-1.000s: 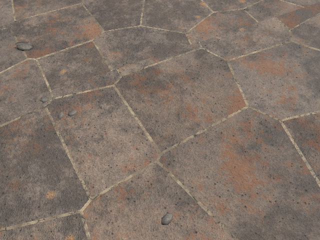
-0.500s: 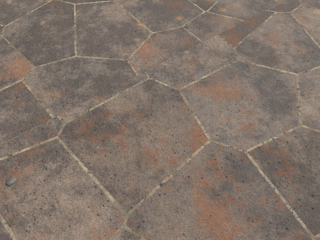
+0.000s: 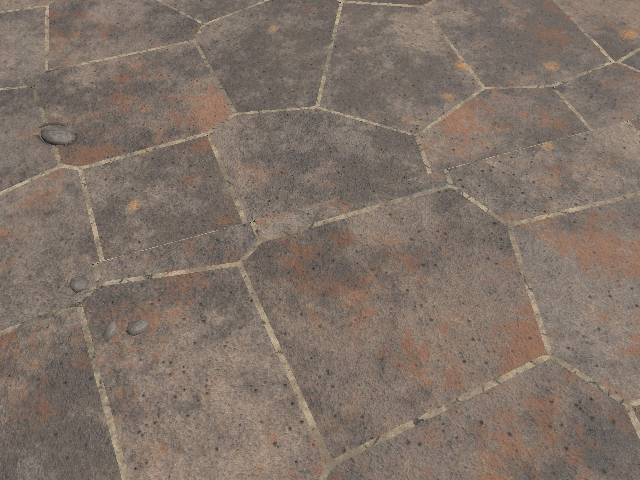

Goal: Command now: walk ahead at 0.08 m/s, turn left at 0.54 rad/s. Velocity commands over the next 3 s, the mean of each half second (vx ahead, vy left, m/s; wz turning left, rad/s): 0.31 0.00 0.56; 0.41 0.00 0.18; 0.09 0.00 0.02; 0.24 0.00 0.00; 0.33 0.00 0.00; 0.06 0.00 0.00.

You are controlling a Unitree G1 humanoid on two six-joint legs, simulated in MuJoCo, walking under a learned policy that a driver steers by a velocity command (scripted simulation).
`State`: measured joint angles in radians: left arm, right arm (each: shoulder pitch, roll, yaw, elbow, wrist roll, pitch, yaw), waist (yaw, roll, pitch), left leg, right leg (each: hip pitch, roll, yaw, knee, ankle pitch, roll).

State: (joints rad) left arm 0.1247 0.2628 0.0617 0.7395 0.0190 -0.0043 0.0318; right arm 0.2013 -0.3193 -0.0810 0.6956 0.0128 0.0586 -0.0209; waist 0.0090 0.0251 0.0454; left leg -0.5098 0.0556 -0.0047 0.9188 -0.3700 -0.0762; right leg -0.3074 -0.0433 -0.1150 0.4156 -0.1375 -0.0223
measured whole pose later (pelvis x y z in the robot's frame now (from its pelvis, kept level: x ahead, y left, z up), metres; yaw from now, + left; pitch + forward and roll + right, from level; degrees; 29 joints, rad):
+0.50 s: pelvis +0.13 +0.05 +0.00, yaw +16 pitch +3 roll -2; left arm 0.02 0.30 0.08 0.75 -0.01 -0.09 -0.04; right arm 0.45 -0.28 -0.06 0.73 0.02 -0.04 -0.03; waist -0.07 -0.04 0.00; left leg -0.03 -0.03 -0.16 0.31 -0.33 0.05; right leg -0.57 -0.01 0.06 0.54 0.00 0.04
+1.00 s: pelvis +0.40 +0.10 +0.00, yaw +20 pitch +2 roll -2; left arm 0.35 0.27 0.05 0.90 -0.02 -0.07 -0.01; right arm 0.09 -0.27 -0.04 0.65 0.00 -0.08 0.02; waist 0.09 0.04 0.04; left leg -0.59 0.05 -0.04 0.55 0.06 0.02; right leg -0.01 0.05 -0.02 0.28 -0.31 -0.02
